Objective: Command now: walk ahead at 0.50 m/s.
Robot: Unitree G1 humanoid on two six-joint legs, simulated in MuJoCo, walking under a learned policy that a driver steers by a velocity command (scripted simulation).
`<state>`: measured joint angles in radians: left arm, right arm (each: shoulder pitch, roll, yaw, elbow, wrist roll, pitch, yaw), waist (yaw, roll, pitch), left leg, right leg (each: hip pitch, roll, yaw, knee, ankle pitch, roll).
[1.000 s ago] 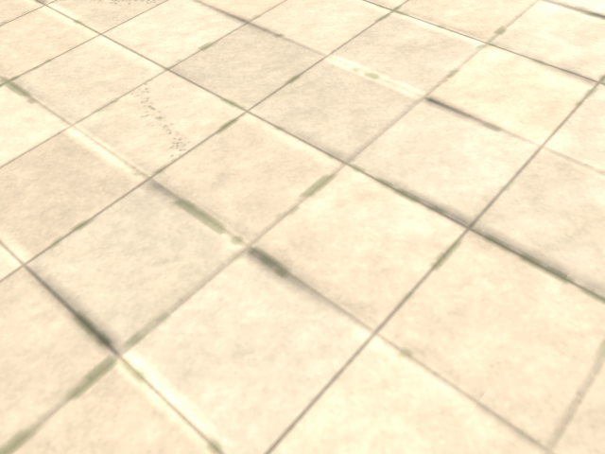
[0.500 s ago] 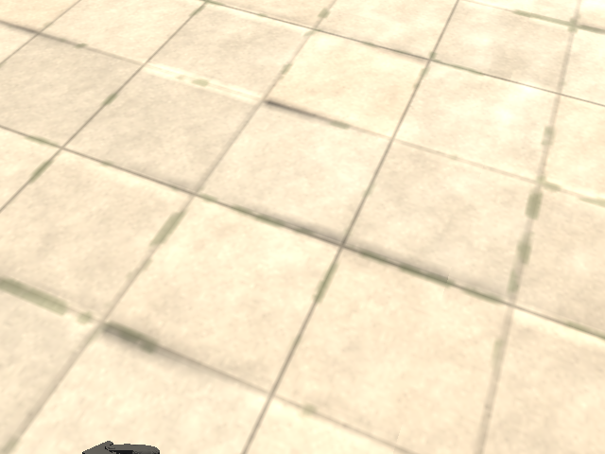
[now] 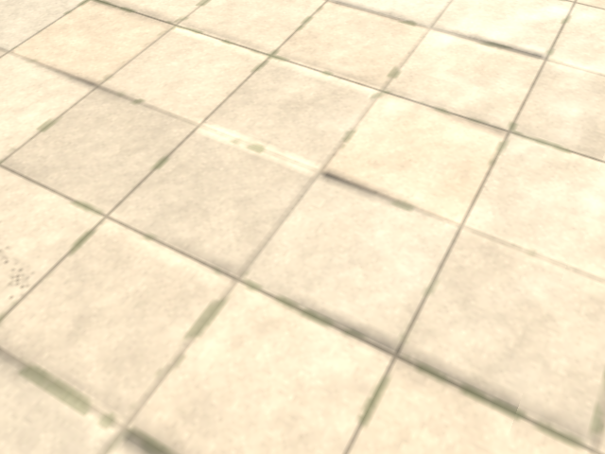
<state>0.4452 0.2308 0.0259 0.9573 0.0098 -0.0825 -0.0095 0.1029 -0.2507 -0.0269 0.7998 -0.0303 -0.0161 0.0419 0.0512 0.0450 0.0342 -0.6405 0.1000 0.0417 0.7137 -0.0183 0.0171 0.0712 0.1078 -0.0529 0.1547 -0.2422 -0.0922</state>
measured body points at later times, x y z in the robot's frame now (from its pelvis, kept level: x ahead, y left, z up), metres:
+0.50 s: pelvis +0.28 +0.04 +0.00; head +0.31 +0.05 +0.45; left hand +0.42 +0.28 -0.13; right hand +0.24 -0.21 -0.13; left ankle +0.22 +0.10 -0.74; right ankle +0.44 -0.11 -0.68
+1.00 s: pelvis +0.56 -0.01 +0.01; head +0.58 -0.01 +0.46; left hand +0.52 +0.25 -0.14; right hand +0.68 -0.25 -0.13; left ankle +0.67 +0.15 -0.68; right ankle +0.52 -0.07 -0.74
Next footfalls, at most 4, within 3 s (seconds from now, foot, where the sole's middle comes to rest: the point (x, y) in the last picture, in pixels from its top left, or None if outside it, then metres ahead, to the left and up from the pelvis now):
0.14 left None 0.26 0.11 -0.78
0.68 right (370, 418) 0.56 -0.07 -0.78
1.24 left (293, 302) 0.86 0.12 -0.78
1.78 right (361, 214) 1.16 -0.06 -0.78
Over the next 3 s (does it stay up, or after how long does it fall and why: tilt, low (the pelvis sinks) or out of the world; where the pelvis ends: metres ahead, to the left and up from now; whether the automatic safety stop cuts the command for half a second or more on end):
stays up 1.58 -0.12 -0.01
